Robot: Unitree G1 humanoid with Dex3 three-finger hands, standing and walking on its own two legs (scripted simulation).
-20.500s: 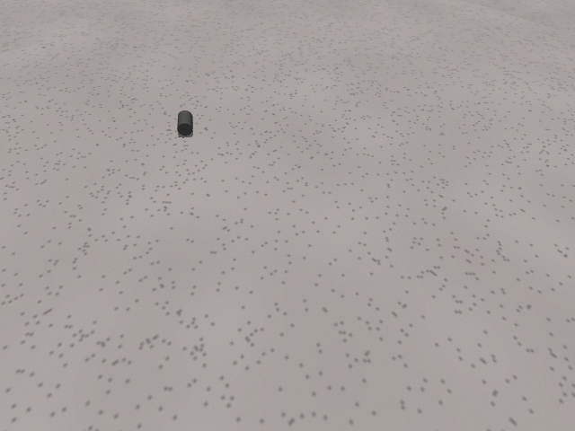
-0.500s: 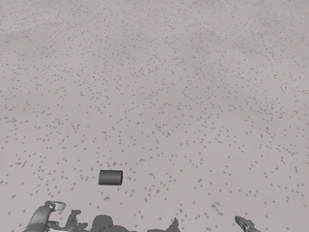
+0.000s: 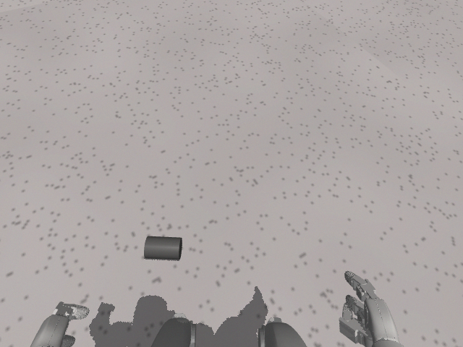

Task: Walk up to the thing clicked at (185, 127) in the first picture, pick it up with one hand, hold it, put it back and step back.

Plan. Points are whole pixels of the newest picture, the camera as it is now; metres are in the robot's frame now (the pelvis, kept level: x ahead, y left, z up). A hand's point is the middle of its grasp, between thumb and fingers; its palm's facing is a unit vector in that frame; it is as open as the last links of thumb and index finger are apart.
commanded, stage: rise first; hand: left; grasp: from above
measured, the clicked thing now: (163, 247) +0.47 +0.23 -0.65
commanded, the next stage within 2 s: none
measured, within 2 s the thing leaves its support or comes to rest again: neither
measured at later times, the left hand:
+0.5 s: hand (107, 311) +0.21 +0.27 -0.28, palm faces -0.44 -0.55 -0.71, open 14.0 cm
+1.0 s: hand (129, 270) +0.33 +0.28 -0.43, palm faces -0.49 -0.14 -0.86, open 14.1 cm
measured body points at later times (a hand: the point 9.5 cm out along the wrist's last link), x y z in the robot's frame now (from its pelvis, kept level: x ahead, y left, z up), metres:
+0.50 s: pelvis -0.05 +0.00 -0.14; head +0.12 +0.01 +0.28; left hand +0.23 +0.30 -0.24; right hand +0.15 -0.27 -0.24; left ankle +0.00 +0.12 -0.66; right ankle +0.00 -0.14 -0.66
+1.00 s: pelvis -0.09 +0.00 -0.29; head +0.13 +0.03 +0.10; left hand +0.36 +0.29 -0.38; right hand -0.03 -0.29 -0.41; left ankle +0.00 +0.12 -0.66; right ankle +0.00 -0.14 -0.66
